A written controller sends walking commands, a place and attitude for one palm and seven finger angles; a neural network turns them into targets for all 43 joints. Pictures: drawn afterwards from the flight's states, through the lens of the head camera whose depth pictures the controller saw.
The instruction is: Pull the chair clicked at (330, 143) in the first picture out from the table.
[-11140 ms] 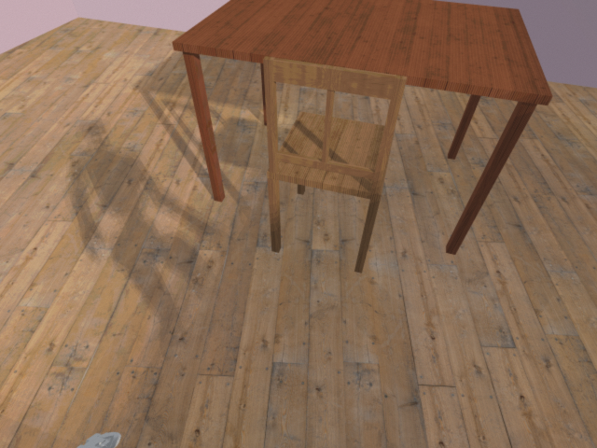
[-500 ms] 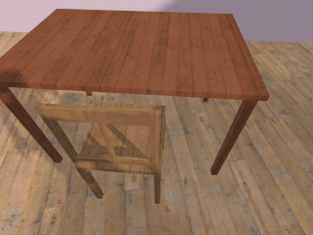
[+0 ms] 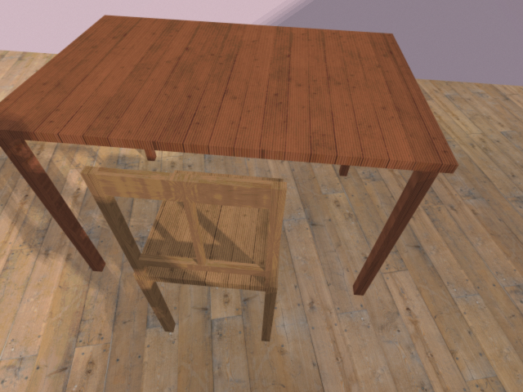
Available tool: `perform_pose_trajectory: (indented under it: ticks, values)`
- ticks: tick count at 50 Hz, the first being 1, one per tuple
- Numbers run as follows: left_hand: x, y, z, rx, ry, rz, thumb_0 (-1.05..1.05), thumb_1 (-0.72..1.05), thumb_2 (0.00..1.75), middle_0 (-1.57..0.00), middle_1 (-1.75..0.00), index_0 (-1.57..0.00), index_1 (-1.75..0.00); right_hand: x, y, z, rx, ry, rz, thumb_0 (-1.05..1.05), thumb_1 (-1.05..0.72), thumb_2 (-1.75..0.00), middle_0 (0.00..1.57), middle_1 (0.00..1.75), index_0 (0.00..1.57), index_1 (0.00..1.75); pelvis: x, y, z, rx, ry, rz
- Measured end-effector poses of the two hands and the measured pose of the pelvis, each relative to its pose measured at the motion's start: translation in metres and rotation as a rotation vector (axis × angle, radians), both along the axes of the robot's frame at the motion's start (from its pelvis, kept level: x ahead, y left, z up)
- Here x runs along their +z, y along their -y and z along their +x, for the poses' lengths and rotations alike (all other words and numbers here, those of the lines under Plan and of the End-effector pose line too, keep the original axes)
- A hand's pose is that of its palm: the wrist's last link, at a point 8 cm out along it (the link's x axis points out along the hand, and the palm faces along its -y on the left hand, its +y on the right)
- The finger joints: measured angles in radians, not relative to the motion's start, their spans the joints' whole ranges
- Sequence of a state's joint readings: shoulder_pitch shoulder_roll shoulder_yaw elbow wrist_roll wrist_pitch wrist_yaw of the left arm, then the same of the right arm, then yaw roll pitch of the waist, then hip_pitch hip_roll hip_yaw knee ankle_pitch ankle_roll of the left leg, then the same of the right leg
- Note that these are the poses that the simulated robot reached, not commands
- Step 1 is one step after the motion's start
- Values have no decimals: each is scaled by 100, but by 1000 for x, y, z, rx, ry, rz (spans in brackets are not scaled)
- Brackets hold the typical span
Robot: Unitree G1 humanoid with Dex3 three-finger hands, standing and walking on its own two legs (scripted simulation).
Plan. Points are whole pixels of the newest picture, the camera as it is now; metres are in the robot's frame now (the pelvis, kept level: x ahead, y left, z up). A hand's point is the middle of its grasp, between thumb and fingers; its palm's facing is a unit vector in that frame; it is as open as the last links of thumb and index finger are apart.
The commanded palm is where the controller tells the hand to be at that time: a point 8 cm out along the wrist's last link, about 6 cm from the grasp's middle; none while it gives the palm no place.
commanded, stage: look again from close up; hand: left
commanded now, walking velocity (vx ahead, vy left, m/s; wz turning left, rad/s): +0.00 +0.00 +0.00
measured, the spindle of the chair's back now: (196, 234) +0.46 +0.18 -0.12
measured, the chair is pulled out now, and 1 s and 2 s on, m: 0.00 0.00 0.00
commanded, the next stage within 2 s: raise the hand toward the chair's back in 0.60 s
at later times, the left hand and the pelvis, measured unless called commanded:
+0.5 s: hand out of the picture -0.01 +0.19 -0.17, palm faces -0.01 -0.97 -0.22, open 7.4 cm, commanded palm none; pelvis -0.01 +0.01 +0.00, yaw -1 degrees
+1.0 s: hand (172, 331) +0.20 +0.15 +0.00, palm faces +0.06 -1.00 -0.02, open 8.2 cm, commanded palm +0.11 +0.22 -0.06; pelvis -0.02 -0.03 -0.04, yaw +1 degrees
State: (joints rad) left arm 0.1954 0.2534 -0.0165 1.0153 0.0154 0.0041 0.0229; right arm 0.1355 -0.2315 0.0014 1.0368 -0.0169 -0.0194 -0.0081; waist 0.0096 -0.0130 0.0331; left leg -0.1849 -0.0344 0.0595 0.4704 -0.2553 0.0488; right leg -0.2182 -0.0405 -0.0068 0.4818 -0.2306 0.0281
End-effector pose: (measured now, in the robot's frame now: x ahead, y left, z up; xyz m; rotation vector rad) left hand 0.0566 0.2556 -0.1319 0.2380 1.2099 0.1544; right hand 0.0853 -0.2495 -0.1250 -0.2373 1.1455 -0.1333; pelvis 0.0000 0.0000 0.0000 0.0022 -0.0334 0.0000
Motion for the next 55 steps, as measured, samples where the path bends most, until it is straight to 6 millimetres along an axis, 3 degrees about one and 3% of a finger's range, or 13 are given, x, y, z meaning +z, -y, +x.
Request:
perform_pose_trajectory:
  ticks: [19, 36, 38, 42, 45, 47, 50, 55]
  values:
    - [-7, 6, -65, 41, -174, -29, 0, 91, 90, -20, -30, -20, -30, -17, -27, -82, -80, -198, 55, 1, -90, -90, 20, 30, 20, 30, 2, -11, -8, -8, -2, 5]
    - [-10, 40, -75, 56, -185, -67, 0, 91, 90, -20, -30, -20, -30, -24, -36, -102, -111, -233, 104, 1, -91, -90, 20, 30, 20, 30, 2, 0, -10, -11, -8, 5]
    - [4, 33, -50, 147, -19, -55, 2, 93, 90, -20, -30, -20, -30, -18, -28, -94, -101, -144, 72, 2, -92, -90, 21, 30, 20, 30, 0, 4, -10, -4, -5, 8]
    - [72, 17, 33, 174, 516, 15, 3, 92, 89, -20, -29, -20, -30, -3, -2, -53, -76, 142, 15, 2, -92, -90, 21, 30, 20, 30, -6, 10, -8, 24, -11, 12]
    - [118, 26, 90, 86, 851, -10, 3, 87, 87, -19, -29, -19, -29, 9, 16, -11, -29, 348, -11, 2, -92, -90, 21, 30, 20, 30, -14, 14, -13, 43, -40, 5]
    - [133, 37, 115, 13, 1031, -71, 2, 83, 86, -18, -28, -18, -28, 18, 27, 18, 1, 467, -25, 2, -91, -90, 21, 30, 20, 30, -24, 18, -17, 35, -86, 9]
    - [129, 54, 124, -106, 1192, -187, 1, 77, 83, -17, -27, -17, -27, 32, 40, 55, 47, 605, -45, 2, -91, -90, 20, 30, 20, 30, -42, 28, -20, 16, -144, 17]
    - [64, 61, 83, -161, 1067, -280, 1, 64, 78, -17, -26, -17, -26, 42, 52, 105, 134, 724, -83, 1, -90, -90, 20, 30, 20, 30, -73, 43, -19, 23, -218, 16]
